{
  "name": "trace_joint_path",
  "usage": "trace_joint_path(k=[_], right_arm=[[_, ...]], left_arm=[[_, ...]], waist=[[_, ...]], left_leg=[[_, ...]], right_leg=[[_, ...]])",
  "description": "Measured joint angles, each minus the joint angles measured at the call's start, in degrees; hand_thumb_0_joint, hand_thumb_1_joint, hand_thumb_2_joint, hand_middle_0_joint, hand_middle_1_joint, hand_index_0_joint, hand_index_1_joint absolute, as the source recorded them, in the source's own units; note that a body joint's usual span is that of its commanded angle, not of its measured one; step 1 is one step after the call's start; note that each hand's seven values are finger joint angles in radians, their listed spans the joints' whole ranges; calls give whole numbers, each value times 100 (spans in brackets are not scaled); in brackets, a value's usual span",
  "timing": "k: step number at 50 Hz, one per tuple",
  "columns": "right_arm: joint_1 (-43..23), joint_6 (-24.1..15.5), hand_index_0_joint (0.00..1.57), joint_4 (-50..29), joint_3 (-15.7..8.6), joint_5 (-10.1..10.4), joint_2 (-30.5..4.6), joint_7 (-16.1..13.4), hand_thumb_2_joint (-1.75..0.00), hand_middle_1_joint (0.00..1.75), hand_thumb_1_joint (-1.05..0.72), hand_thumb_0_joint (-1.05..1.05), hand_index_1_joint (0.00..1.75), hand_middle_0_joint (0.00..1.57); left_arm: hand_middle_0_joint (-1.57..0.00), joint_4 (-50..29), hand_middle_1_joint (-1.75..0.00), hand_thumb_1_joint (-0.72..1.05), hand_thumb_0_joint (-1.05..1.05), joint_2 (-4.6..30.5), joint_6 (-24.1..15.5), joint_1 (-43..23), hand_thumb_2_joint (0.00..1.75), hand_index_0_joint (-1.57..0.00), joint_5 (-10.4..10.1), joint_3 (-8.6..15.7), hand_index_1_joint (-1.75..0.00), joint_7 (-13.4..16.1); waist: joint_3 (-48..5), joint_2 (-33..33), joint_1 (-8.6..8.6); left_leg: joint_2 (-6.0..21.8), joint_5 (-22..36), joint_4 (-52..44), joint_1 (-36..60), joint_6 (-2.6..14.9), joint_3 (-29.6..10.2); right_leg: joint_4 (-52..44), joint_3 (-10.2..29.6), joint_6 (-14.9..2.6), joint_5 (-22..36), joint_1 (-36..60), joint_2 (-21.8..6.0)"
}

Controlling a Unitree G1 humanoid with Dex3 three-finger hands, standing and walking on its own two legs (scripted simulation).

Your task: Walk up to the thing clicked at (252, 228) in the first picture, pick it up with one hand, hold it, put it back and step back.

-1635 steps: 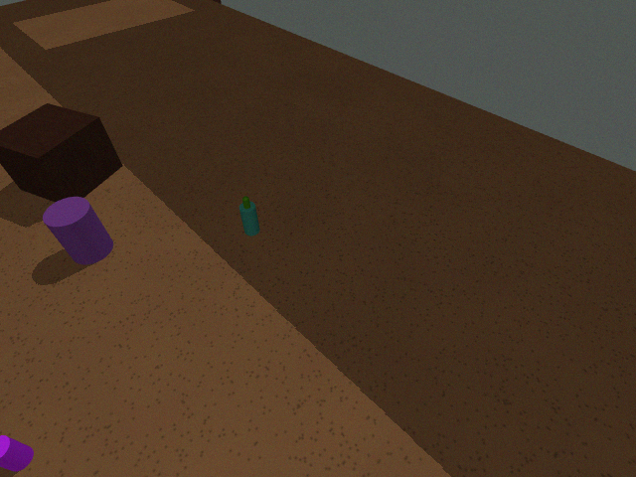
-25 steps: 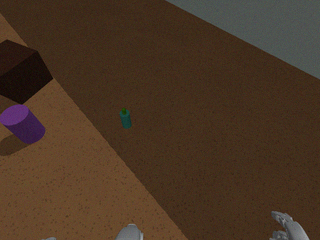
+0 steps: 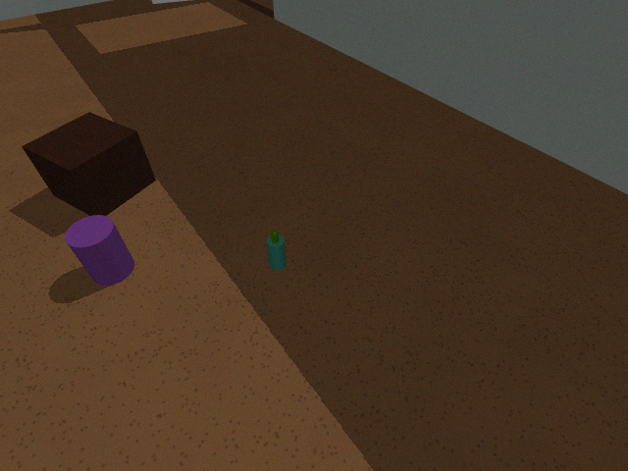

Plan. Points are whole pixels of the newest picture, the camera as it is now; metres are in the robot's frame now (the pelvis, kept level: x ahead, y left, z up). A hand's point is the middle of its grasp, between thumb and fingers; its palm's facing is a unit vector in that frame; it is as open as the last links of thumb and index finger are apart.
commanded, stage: step back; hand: left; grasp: from the side
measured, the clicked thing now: (276, 248) +1.05 +0.16 -0.66
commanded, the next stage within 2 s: stand in 0.74 s
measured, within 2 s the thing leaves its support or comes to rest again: neither
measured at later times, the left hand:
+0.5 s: hand out of the picture +0.11 +0.27 -0.15, palm faces +0.00 -0.92 -0.38, open 7.4 cm
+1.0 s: hand out of the picture +0.14 +0.27 -0.14, palm faces -0.07 -0.94 -0.34, open 7.4 cm
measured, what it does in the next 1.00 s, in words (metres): steps on the spot: right foot, then left foot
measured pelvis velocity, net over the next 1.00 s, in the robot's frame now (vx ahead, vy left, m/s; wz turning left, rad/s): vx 0.06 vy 0.02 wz -0.04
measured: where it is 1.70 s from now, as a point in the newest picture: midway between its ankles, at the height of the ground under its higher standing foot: outside the picture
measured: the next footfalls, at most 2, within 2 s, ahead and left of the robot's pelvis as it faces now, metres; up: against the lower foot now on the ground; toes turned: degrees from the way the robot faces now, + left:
right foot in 0.14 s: +0.08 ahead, -0.12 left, +0.00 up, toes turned -3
left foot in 0.46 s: +0.13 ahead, +0.14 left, +0.00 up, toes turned +0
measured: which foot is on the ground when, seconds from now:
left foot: down 0.00-0.18, up 0.20-0.44, down 0.46-1.00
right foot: up 0.00-0.12, down 0.14-1.00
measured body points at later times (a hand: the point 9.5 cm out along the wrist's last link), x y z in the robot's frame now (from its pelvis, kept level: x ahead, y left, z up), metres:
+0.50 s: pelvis +0.04 +0.00 -0.01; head +0.07 +0.00 +0.44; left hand +0.11 +0.32 -0.13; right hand +0.14 -0.30 -0.13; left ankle +0.09 +0.14 -0.73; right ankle +0.04 -0.12 -0.73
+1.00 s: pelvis +0.06 +0.02 +0.01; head +0.07 +0.02 +0.46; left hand +0.15 +0.31 -0.12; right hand +0.15 -0.28 -0.11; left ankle +0.09 +0.14 -0.73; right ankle +0.04 -0.12 -0.73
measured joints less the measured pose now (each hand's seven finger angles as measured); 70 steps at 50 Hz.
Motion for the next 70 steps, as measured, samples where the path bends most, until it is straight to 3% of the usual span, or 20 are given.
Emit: trace_joint_path(k=[6, 8, 10, 14, 21, 24, 26, 34, 47, 70], right_arm=[[-133, -94, 21, -68, -16, 15, 5, -9, -90, 30, -90, 0, 30, 21], [-207, -50, 21, -88, -33, 52, -81, -19, -90, 30, -90, 0, 30, 21], [-262, -3, 21, -80, -52, 108, -171, -68, -90, 30, -90, 0, 30, 21], [-333, -17, 20, -27, -23, 136, -149, -131, -90, 30, -90, 0, 30, 20], [-664, -97, 20, -33, 3, 171, -174, -140, -90, 30, -90, 0, 30, 20], [-780, -132, 20, 42, -3, 165, -117, -162, -90, 30, -90, 0, 30, 20], [-871, -123, 20, 132, 24, 141, -9, -180, -90, 30, -90, 0, 30, 20], [-1171, -96, 20, 395, 196, 162, 194, -148, -90, 30, -90, 0, 30, 20], [-1332, -208, 20, 718, 252, 254, 85, -84, -90, 30, -90, 0, 30, 20], [-1036, -162, 20, 1018, 267, 236, 35, -78, -90, 30, -90, 0, 30, 20]], left_arm=[[-20, 142, -30, 91, 1, -15, -118, 26, 90, -20, -13, -1, -30, -104], [-20, 197, -30, 91, 1, -106, -196, 3, 90, -20, 6, -12, -30, -81], [-20, 222, -30, 91, 1, -264, -293, -47, 90, -20, 66, -32, -30, -43], [-20, 139, -30, 91, 1, -391, -408, -76, 90, -21, 79, -71, -30, -23], [-21, 102, -30, 90, 1, -425, -419, -182, 90, -21, -11, -188, -30, 27], [-21, 94, -30, 90, 1, -344, -299, -320, 90, -21, -57, -210, -30, 46], [-21, 103, -30, 90, 1, -277, -219, -433, 90, -21, -94, -208, -30, 70], [-20, 334, -30, 91, 1, -149, -186, -619, 90, -20, -104, -227, -30, 40], [-20, 883, -30, 91, 1, -343, -231, -750, 90, -20, -109, -426, -30, -31], [-20, 1083, -30, 91, 1, -348, -233, -795, 90, -20, -85, -409, -30, -44]], waist=[[21, -81, -2], [49, 55, 33], [104, 346, 31], [112, 282, 202], [314, 292, 230], [372, 192, 182], [399, 8, 231], [215, -22, 179], [113, 105, 93], [84, 100, -9]], left_leg=[[63, 55, -121, 59, -159, 94], [168, -137, 155, -20, -209, 104], [304, -452, 651, -172, -153, -100], [13, -1034, 1645, -683, -103, -170], [303, -318, 857, -889, -152, 25], [304, 672, 105, -640, -231, 189], [226, 615, 144, -615, -286, 324], [429, 454, 159, -625, -281, 376], [341, 903, -830, -5, -267, 424], [373, 1187, -1368, 202, -325, 416]], right_leg=[[-889, -112, 16, 377, 352, 19], [-1478, -197, -31, 965, 633, 135], [-1547, -358, -98, 1129, 744, 318], [-1534, -309, -169, 973, 824, 190], [-1555, -265, -23, 877, 982, 52], [-1213, -250, 78, 648, 894, -52], [-1090, -118, 135, 579, 845, -149], [-1622, -62, 181, 827, 1027, 55], [-2582, -53, 235, 1262, 1627, -19], [-3083, -73, 192, 1526, 1814, 25]])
